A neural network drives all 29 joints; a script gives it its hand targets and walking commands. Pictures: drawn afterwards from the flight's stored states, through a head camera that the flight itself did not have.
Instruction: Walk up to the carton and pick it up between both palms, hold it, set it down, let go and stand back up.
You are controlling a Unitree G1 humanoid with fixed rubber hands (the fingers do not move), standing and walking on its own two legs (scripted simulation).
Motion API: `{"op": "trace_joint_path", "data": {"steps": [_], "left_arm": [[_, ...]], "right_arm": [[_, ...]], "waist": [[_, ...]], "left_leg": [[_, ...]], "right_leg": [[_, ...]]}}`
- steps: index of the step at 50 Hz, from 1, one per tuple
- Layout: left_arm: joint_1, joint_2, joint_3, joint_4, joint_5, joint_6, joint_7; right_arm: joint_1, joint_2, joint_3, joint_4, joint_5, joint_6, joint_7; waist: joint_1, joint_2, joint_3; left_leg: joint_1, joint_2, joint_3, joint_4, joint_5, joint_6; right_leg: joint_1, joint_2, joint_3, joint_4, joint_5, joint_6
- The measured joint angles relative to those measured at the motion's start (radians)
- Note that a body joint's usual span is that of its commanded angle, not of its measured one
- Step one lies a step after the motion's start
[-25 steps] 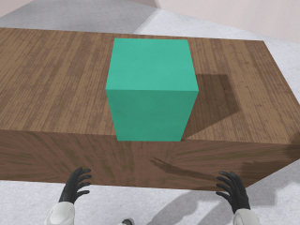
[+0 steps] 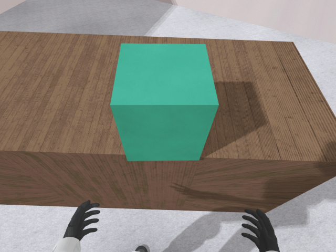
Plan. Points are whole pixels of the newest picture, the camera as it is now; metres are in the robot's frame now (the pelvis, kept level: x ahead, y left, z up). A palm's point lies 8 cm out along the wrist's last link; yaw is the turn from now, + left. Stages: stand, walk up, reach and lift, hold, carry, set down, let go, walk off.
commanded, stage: set down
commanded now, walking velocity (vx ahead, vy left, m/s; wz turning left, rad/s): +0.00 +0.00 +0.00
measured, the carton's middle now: (163, 106) +0.47 +0.04 +0.04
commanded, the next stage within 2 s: let go in 0.36 s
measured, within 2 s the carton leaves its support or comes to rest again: neither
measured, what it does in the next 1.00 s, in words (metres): stands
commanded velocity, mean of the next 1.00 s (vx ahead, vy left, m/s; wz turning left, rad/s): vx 0.00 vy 0.00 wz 0.00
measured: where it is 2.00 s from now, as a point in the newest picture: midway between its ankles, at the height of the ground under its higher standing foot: outside the picture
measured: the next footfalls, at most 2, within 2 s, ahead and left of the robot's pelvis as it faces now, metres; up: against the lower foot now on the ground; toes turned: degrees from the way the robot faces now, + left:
none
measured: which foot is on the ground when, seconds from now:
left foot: down 0.00-1.00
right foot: down 0.00-1.00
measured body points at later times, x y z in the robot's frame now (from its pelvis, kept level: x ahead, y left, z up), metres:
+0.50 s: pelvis +0.00 +0.00 +0.00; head +0.06 +0.02 +0.45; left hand +0.18 +0.23 -0.10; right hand +0.16 -0.22 -0.10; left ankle +0.06 +0.14 -0.74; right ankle -0.02 -0.08 -0.74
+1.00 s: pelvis +0.01 +0.00 +0.00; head +0.07 +0.01 +0.45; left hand +0.18 +0.24 -0.10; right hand +0.15 -0.23 -0.11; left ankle +0.06 +0.14 -0.74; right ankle -0.02 -0.08 -0.74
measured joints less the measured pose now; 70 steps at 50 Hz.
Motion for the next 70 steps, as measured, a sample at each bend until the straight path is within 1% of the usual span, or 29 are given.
{"op": "trace_joint_path", "data": {"steps": [8, 13, 19, 47, 48, 51, 55, 61, 70], "left_arm": [[0.0, -0.003, 0.0, 0.011, 0.0, -0.004, 0.0], [0.0, -0.013, 0.0, 0.019, 0.0, -0.003, 0.0], [0.001, -0.023, 0.0, 0.019, 0.0, -0.003, 0.0], [0.001, -0.037, 0.0, 0.039, 0.0, -0.009, 0.0], [-0.001, -0.035, 0.0, 0.056, 0.007, -0.025, 0.0], [-0.001, -0.012, 0.001, 0.131, 0.014, -0.082, 0.0], [0.02, 0.035, 0.0, 0.205, 0.018, -0.119, 0.0], [0.074, 0.082, 0.0, 0.278, 0.025, -0.148, 0.0], [0.135, 0.089, 0.0, 0.343, 0.03, -0.16, 0.0]], "right_arm": [[0.0, -0.005, 0.0, 0.047, 0.0, -0.038, 0.018], [0.0, -0.017, 0.0, 0.08, 0.0, -0.039, 0.029], [0.0, -0.023, 0.0, 0.081, 0.0, -0.055, 0.035], [0.0, -0.043, 0.0, 0.104, 0.0, -0.065, 0.047], [0.0, -0.047, 0.001, 0.107, -0.018, -0.057, 0.047], [0.0, -0.067, 0.0, 0.126, -0.063, 0.02, 0.047], [0.0, -0.099, 0.0, 0.163, -0.074, 0.082, 0.047], [0.0, -0.136, 0.0, 0.184, -0.079, 0.11, 0.047], [0.0, -0.153, 0.0, 0.202, -0.079, 0.117, 0.047]], "waist": [[-0.004, 0.0, 0.0], [-0.005, 0.0, 0.0], [-0.006, 0.0, 0.0], [-0.008, 0.0, 0.0], [-0.007, 0.0, -0.003], [-0.002, 0.0, -0.031], [0.009, 0.0, -0.075], [0.014, 0.0, -0.122], [0.015, 0.0, -0.15]], "left_leg": [[0.0, 0.0, 0.0, 0.0, -0.002, -0.001], [0.0, 0.0, 0.0, 0.0, -0.002, -0.001], [0.0, 0.0, 0.0, 0.0, -0.003, -0.001], [0.0, 0.0, 0.0, 0.0, -0.01, -0.003], [0.0, 0.0, 0.0, 0.0, -0.01, -0.002], [0.0, 0.0, 0.0, 0.0, -0.012, -0.001], [0.0, 0.0, 0.0, 0.005, -0.019, 0.0], [0.0, 0.0, 0.0, 0.016, -0.028, 0.003], [0.0, -0.001, 0.0, 0.032, -0.03, 0.01]], "right_leg": [[0.0, 0.0, 0.0, 0.0, -0.002, -0.001], [0.0, 0.0, 0.0, 0.0, -0.003, -0.002], [0.0, 0.0, 0.0, 0.0, -0.003, -0.003], [0.0, 0.001, 0.0, 0.0, -0.01, -0.006], [0.0, 0.0, 0.0, 0.0, -0.011, -0.006], [0.001, 0.0, 0.0, 0.0, -0.014, -0.004], [0.003, 0.0, 0.0, 0.0, -0.018, -0.004], [0.008, 0.0, 0.0, 0.0, -0.021, -0.002], [0.015, -0.001, 0.0, 0.0, -0.014, 0.005]]}}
